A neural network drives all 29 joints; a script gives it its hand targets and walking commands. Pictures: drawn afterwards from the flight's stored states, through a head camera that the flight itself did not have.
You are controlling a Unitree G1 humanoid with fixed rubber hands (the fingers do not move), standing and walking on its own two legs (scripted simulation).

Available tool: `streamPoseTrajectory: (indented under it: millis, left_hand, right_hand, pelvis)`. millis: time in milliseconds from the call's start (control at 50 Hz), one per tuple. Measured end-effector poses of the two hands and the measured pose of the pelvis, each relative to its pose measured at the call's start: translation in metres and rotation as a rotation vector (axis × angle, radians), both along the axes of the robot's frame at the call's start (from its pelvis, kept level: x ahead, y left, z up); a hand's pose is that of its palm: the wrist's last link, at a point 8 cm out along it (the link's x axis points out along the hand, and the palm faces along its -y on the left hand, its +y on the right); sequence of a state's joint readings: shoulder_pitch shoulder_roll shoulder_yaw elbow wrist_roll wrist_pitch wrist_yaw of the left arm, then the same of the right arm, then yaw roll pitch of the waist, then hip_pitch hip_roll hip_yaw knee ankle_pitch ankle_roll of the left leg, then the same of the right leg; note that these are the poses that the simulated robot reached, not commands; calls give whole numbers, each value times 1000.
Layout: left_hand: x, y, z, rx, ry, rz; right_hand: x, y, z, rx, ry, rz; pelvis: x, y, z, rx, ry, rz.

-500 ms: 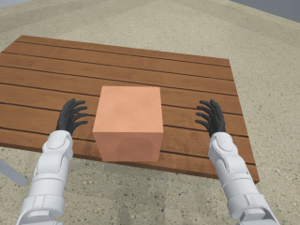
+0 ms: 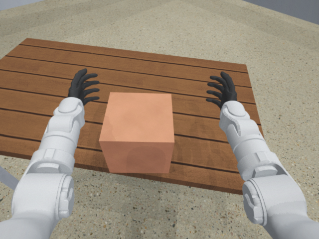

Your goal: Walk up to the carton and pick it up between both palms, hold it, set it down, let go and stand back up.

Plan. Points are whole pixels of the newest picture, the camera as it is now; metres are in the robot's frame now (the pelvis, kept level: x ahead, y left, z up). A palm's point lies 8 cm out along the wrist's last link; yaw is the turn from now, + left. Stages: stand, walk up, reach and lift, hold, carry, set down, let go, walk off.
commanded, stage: reach and lift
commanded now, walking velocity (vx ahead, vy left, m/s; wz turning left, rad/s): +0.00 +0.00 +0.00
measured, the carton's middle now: (140, 133) +0.41 +0.10 -0.01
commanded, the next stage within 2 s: none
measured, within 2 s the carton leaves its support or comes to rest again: neither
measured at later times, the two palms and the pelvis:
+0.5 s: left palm (90, 122) +0.40 +0.24 +0.04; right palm (217, 118) +0.43 -0.12 +0.07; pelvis +0.00 +0.00 -0.01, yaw +1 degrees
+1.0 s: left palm (91, 116) +0.40 +0.24 +0.06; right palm (215, 117) +0.43 -0.11 +0.07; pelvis -0.02 +0.01 -0.02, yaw +0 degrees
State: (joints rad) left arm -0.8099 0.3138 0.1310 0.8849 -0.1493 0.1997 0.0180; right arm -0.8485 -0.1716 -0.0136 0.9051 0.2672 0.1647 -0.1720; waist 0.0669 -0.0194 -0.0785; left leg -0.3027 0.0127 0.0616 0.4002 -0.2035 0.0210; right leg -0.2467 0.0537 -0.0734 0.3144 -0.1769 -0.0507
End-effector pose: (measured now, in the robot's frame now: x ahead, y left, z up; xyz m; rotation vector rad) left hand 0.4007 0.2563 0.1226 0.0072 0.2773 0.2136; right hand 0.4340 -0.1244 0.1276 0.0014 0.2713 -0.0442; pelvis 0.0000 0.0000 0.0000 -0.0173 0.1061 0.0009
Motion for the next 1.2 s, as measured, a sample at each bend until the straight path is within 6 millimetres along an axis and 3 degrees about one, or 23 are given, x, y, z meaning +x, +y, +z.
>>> streamPoseTrajectory:
  millis: [180,280,360,500,600,780,920,1040,1200]
  left_hand:
    - [21,-3,20,7,-26,4]
    - [27,-5,21,13,-23,-9]
    - [21,-8,-8,14,25,-23]
    - [-5,-16,-82,-2,80,-28]
    - [-9,-18,-104,-10,48,-10]
    - [11,-20,-73,17,-29,-24]
    - [8,-20,-62,15,-14,-30]
    - [2,-20,-68,3,-28,-21]
    - [3,-24,-68,18,-51,-19]
  right_hand:
    - [22,3,23,-8,-4,2]
    - [24,1,19,-32,18,0]
    - [20,2,-5,-47,50,17]
    - [0,9,-62,-30,74,39]
    - [-9,16,-81,-19,55,23]
    - [-2,19,-63,-22,-3,8]
    - [-2,12,-49,-39,5,-1]
    - [-4,22,-62,-33,40,59]
    - [-4,61,-79,5,26,126]
  pelvis:
    - [3,-4,-1,0,52,7]
    - [6,-5,-1,4,56,11]
    - [4,-6,-2,6,54,14]
    - [-3,-5,-6,3,123,21]
    - [-10,-3,-12,-4,202,28]
    - [-14,8,-20,-18,239,21]
    - [-17,13,-19,-18,195,11]
    - [-21,13,-20,-12,211,10]
    - [-23,11,-21,-15,246,29]
